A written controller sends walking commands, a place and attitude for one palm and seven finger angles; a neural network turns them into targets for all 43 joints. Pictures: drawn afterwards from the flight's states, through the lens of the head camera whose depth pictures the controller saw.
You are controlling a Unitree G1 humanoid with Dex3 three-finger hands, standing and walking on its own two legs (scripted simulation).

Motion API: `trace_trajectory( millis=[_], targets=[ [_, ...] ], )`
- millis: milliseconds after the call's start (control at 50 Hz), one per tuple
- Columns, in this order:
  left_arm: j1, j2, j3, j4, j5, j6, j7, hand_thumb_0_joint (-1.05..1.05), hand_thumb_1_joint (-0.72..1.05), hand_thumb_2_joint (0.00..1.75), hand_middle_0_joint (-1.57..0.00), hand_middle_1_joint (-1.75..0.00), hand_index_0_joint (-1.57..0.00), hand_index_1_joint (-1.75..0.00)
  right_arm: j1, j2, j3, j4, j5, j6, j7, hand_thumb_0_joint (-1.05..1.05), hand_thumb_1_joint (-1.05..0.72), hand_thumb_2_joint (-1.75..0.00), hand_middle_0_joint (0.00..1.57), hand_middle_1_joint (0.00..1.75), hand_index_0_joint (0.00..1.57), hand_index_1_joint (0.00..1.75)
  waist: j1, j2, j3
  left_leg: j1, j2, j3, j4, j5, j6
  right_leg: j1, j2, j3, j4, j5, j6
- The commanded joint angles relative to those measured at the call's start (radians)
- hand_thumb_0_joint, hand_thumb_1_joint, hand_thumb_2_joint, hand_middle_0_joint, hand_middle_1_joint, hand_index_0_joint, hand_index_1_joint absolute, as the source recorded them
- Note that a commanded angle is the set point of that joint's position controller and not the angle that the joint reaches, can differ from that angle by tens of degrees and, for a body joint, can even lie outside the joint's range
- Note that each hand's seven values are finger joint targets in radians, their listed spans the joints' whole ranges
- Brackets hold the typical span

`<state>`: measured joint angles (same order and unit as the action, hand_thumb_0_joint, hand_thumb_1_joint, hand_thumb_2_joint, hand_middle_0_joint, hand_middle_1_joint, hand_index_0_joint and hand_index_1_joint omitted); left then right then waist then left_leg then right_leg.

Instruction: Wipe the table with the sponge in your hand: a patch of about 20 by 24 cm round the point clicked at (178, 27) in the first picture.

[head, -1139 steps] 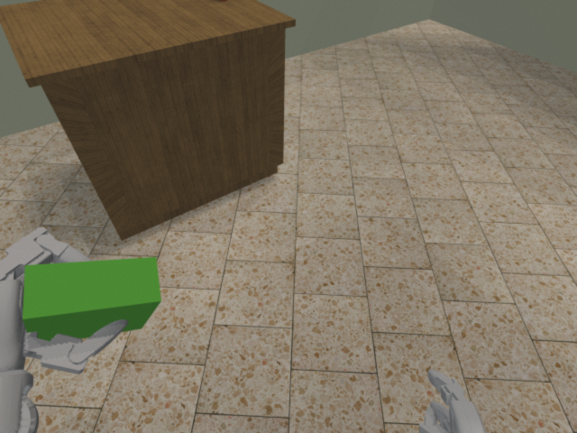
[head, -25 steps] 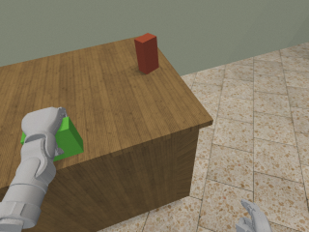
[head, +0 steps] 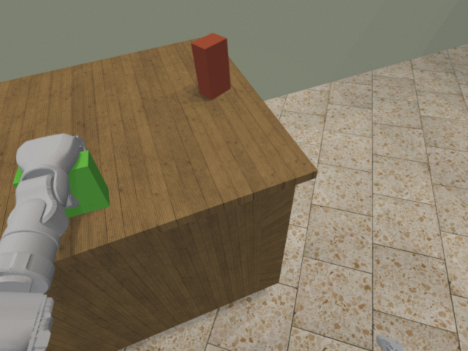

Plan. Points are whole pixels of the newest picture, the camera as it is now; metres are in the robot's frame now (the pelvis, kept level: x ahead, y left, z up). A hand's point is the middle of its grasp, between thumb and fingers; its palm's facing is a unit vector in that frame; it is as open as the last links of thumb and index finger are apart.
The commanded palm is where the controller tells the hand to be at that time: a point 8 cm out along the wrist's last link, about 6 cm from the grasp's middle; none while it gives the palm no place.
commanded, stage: wipe forward along the first lane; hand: left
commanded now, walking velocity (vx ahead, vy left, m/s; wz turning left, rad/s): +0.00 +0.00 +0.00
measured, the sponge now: (71, 193) +0.36 +0.34 +0.06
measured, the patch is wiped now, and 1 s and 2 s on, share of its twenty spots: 0.10 0.25 0.30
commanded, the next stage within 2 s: slide across to the middle lane in 1.06 s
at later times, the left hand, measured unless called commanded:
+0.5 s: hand (65, 157) +0.42 +0.36 +0.10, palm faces -0.12 +0.04 -0.99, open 9.4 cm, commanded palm +0.42 +0.37 +0.13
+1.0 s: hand (67, 139) +0.47 +0.38 +0.10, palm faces -0.16 +0.04 -0.99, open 9.4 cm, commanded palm +0.47 +0.38 +0.13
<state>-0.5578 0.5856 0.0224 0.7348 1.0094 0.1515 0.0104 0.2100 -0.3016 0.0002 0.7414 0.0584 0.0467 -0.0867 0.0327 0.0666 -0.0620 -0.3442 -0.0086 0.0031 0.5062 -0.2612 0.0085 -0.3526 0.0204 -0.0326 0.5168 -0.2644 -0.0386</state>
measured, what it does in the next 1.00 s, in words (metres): stands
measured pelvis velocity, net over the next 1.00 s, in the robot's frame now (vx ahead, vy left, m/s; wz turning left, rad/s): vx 0.02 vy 0.02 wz -0.03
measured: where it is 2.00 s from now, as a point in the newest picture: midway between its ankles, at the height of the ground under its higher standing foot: outside the picture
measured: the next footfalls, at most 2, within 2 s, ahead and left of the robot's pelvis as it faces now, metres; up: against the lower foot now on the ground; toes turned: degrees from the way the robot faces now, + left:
none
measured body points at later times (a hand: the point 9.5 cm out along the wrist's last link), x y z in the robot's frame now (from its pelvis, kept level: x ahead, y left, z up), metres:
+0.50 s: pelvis +0.00 +0.01 -0.01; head +0.05 +0.00 +0.44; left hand +0.43 +0.36 +0.15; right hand +0.07 -0.27 -0.14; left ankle -0.01 +0.12 -0.74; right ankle +0.00 -0.09 -0.74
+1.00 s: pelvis +0.02 +0.02 -0.01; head +0.10 +0.02 +0.43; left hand +0.48 +0.38 +0.15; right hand +0.03 -0.26 -0.14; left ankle -0.01 +0.12 -0.74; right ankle +0.00 -0.09 -0.74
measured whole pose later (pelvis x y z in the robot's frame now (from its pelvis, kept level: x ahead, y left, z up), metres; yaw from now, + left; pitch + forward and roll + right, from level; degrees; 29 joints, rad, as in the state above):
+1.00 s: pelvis +0.02 +0.02 -0.01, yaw -2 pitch +15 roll -1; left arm -0.92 0.78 0.05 1.14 1.09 0.07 0.03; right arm 0.35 -0.30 0.00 0.74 0.06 0.07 -0.07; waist -0.07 0.04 -0.11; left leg -0.57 0.00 0.02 0.64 -0.33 0.04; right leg -0.56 0.03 -0.01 0.58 -0.29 -0.01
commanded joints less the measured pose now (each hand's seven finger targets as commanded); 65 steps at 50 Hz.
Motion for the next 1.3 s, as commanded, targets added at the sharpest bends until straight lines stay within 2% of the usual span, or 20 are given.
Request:
trace_trajectory(
  millis=[0, 40, 100, 140, 280, 380, 400, 460, 500, 560, 600, 660, 720, 860, 900, 960, 1100, 1160, 1200, 1280],
  targets=[
    [-0.320, 0.295, 0.065, -0.030, 0.043, -0.005, 0.045, 0.00, 0.10, 1.30, -1.20, -1.60, -1.20, -1.60, -0.030, -0.140, -0.048, -0.109, 0.000, -0.040, -0.001, 0.00, -0.90, -0.90, 0.20, 0.30, 0.20, 0.30, -0.017, -0.091, -0.221, 0.003, -0.036, 0.014, -0.033, 0.166, 0.036, 0.137, -0.002, 0.045, -0.061, 0.243, -0.003],
    [-0.344, 0.253, 0.017, 0.003, 0.051, -0.004, 0.051, 0.00, 0.10, 1.30, -1.20, -1.60, -1.20, -1.60, -0.013, -0.136, -0.049, -0.108, 0.005, -0.038, 0.001, 0.00, -0.90, -0.90, 0.20, 0.30, 0.20, 0.30, -0.036, -0.088, -0.212, 0.000, -0.034, 0.016, -0.025, 0.157, 0.037, 0.107, -0.001, 0.040, -0.053, 0.227, 0.000],
    [-0.352, 0.304, 0.055, 0.048, 0.048, -0.008, 0.056, 0.00, 0.10, 1.30, -1.20, -1.60, -1.20, -1.60, 0.006, -0.147, -0.051, -0.099, 0.004, -0.033, 0.003, 0.00, -0.90, -0.90, 0.20, 0.30, 0.20, 0.30, -0.027, -0.085, -0.217, -0.021, -0.033, 0.010, -0.025, 0.147, 0.036, 0.108, 0.001, 0.046, -0.055, 0.220, -0.005],
    [-0.364, 0.279, 0.026, 0.079, 0.049, -0.014, 0.059, 0.00, 0.10, 1.30, -1.20, -1.60, -1.20, -1.60, 0.020, -0.143, -0.051, -0.101, 0.006, -0.033, 0.003, 0.00, -0.90, -0.90, 0.20, 0.30, 0.20, 0.30, -0.042, -0.107, -0.205, -0.037, -0.031, 0.013, -0.018, 0.130, 0.038, 0.090, 0.000, 0.043, -0.048, 0.207, 0.001],
    [-0.463, 0.345, 0.038, 0.161, 0.065, -0.025, 0.068, 0.00, 0.10, 1.30, -1.20, -1.60, -1.20, -1.60, 0.063, -0.154, -0.049, -0.091, 0.010, -0.030, 0.002, 0.00, -0.90, -0.90, 0.20, 0.30, 0.20, 0.30, -0.065, -0.101, -0.200, -0.074, -0.025, 0.010, -0.009, 0.082, 0.038, 0.041, 0.003, 0.047, -0.044, 0.153, 0.004],
    [-0.510, 0.361, 0.034, 0.187, 0.069, -0.033, 0.071, 0.00, 0.10, 1.30, -1.20, -1.60, -1.20, -1.60, 0.097, -0.154, -0.052, -0.089, 0.008, -0.030, 0.003, 0.00, -0.90, -0.90, 0.20, 0.30, 0.20, 0.30, -0.073, -0.077, -0.246, -0.065, -0.021, 0.012, 0.008, 0.106, 0.039, 0.036, 0.006, 0.051, -0.033, 0.176, 0.003],
    [-0.513, 0.404, 0.071, 0.195, 0.066, -0.038, 0.069, 0.00, 0.10, 1.30, -1.20, -1.60, -1.20, -1.60, 0.106, -0.160, -0.055, -0.084, 0.005, -0.028, 0.002, 0.00, -0.90, -0.90, 0.20, 0.30, 0.20, 0.30, -0.065, -0.086, -0.272, -0.068, -0.019, 0.009, 0.008, 0.125, 0.038, 0.056, 0.008, 0.053, -0.033, 0.195, -0.001],
    [-0.556, 0.381, 0.027, 0.223, 0.073, -0.039, 0.067, 0.00, 0.10, 1.30, -1.20, -1.60, -1.20, -1.60, 0.120, -0.158, -0.051, -0.084, 0.010, -0.025, 0.002, 0.00, -0.90, -0.90, 0.20, 0.30, 0.20, 0.30, -0.089, -0.070, -0.245, -0.074, -0.018, 0.009, 0.016, 0.112, 0.038, 0.018, 0.009, 0.049, -0.028, 0.180, 0.003],
    [-0.569, 0.438, 0.066, 0.234, 0.086, -0.043, 0.066, 0.00, 0.10, 1.30, -1.20, -1.60, -1.20, -1.60, 0.133, -0.166, -0.052, -0.079, 0.005, -0.023, 0.001, 0.00, -0.90, -0.90, 0.20, 0.30, 0.20, 0.30, -0.077, -0.042, -0.270, -0.078, -0.017, 0.006, 0.017, 0.139, 0.037, 0.027, 0.012, 0.052, -0.025, 0.199, -0.004],
    [-0.560, 0.380, 0.022, 0.246, 0.089, -0.047, 0.064, 0.00, 0.10, 1.30, -1.20, -1.60, -1.20, -1.60, 0.153, -0.159, -0.058, -0.080, 0.005, -0.022, 0.005, 0.00, -0.90, -0.90, 0.20, 0.30, 0.20, 0.30, -0.088, -0.041, -0.291, -0.059, -0.013, 0.011, 0.037, 0.170, 0.037, 0.009, 0.014, 0.047, -0.011, 0.225, 0.000],
    [-0.575, 0.429, 0.056, 0.248, 0.090, -0.054, 0.060, 0.00, 0.10, 1.30, -1.20, -1.60, -1.20, -1.60, 0.163, -0.166, -0.057, -0.077, 0.002, -0.015, 0.003, 0.00, -0.90, -0.90, 0.20, 0.30, 0.20, 0.30, -0.081, -0.034, -0.304, -0.062, -0.010, -0.001, 0.035, 0.189, 0.033, 0.012, 0.018, 0.043, -0.007, 0.230, -0.008],
    [-0.627, 0.418, 0.030, 0.269, 0.090, -0.052, 0.059, 0.00, 0.10, 1.30, -1.20, -1.60, -1.20, -1.60, 0.180, -0.168, -0.056, -0.071, 0.006, -0.015, 0.001, 0.00, -0.90, -0.90, 0.20, 0.30, 0.20, 0.30, -0.108, -0.054, -0.264, -0.072, -0.007, -0.005, 0.039, 0.155, 0.035, -0.033, 0.020, 0.040, -0.010, 0.192, -0.002],
    [-0.638, 0.436, 0.038, 0.274, 0.096, -0.060, 0.055, 0.00, 0.10, 1.30, -1.20, -1.60, -1.20, -1.60, 0.204, -0.167, -0.059, -0.069, 0.003, -0.014, 0.001, 0.00, -0.90, -0.90, 0.20, 0.30, 0.20, 0.30, -0.103, -0.037, -0.319, -0.059, -0.006, -0.004, 0.052, 0.203, 0.035, -0.016, 0.021, 0.043, 0.003, 0.229, -0.004],
    [-0.667, 0.427, 0.024, 0.285, 0.097, -0.065, 0.049, 0.00, 0.10, 1.30, -1.20, -1.60, -1.20, -1.60, 0.242, -0.168, -0.061, -0.062, -0.002, -0.006, 0.007, 0.00, -0.90, -0.90, 0.20, 0.30, 0.20, 0.30, -0.116, -0.024, -0.327, -0.044, -0.001, -0.011, 0.079, 0.262, 0.032, -0.052, 0.028, 0.034, 0.018, 0.262, -0.006],
    [-0.677, 0.480, 0.062, 0.288, 0.100, -0.070, 0.046, 0.00, 0.10, 1.30, -1.20, -1.60, -1.20, -1.60, 0.249, -0.174, -0.061, -0.060, -0.004, 0.000, 0.006, 0.00, -0.90, -0.90, 0.20, 0.30, 0.20, 0.30, -0.109, -0.017, -0.342, -0.054, -0.001, -0.015, 0.081, 0.292, 0.030, -0.035, 0.029, 0.037, 0.022, 0.287, -0.011],
    [-0.674, 0.440, 0.026, 0.311, 0.105, -0.068, 0.045, 0.00, 0.10, 1.30, -1.20, -1.60, -1.20, -1.60, 0.261, -0.170, -0.061, -0.062, -0.004, 0.004, 0.009, 0.00, -0.90, -0.90, 0.20, 0.30, 0.20, 0.30, -0.121, -0.014, -0.325, -0.050, 0.000, -0.014, 0.092, 0.298, 0.027, -0.066, 0.032, 0.031, 0.028, 0.278, -0.008],
    [-0.752, 0.560, 0.082, 0.329, 0.121, -0.077, 0.032, 0.00, 0.10, 1.30, -1.20, -1.60, -1.20, -1.60, 0.288, -0.182, -0.058, -0.053, -0.007, 0.019, 0.004, 0.00, -0.90, -0.90, 0.20, 0.30, 0.20, 0.30, -0.130, -0.009, -0.353, -0.082, -0.002, -0.008, 0.106, 0.309, 0.030, -0.037, 0.030, 0.043, 0.031, 0.322, -0.008],
    [-0.718, 0.537, 0.068, 0.328, 0.128, -0.083, 0.025, 0.00, 0.10, 1.30, -1.20, -1.60, -1.20, -1.60, 0.294, -0.174, -0.059, -0.063, -0.007, 0.024, 0.005, 0.00, -0.90, -0.90, 0.20, 0.30, 0.20, 0.30, -0.122, 0.020, -0.374, -0.065, 0.000, -0.005, 0.116, 0.336, 0.027, -0.043, 0.033, 0.039, 0.040, 0.331, -0.008],
    [-0.765, 0.479, 0.036, 0.231, 0.119, -0.103, 0.019, 0.00, 0.10, 1.30, -1.20, -1.60, -1.20, -1.60, 0.299, -0.164, -0.071, -0.067, -0.012, 0.021, 0.007, 0.00, -0.90, -0.90, 0.20, 0.30, 0.20, 0.30, -0.123, 0.081, -0.446, 0.024, 0.011, -0.016, 0.126, 0.451, 0.022, -0.050, 0.035, 0.035, 0.044, 0.360, -0.012],
    [-0.740, 0.441, 0.042, 0.218, 0.065, -0.103, 0.024, 0.00, 0.10, 1.30, -1.20, -1.60, -1.20, -1.60, 0.294, -0.158, -0.076, -0.060, -0.008, 0.020, 0.011, 0.00, -0.90, -0.90, 0.20, 0.30, 0.20, 0.30, -0.126, 0.049, -0.420, 0.048, 0.014, -0.021, 0.122, 0.457, 0.025, -0.052, 0.038, 0.030, 0.025, 0.343, -0.006]
  ],
)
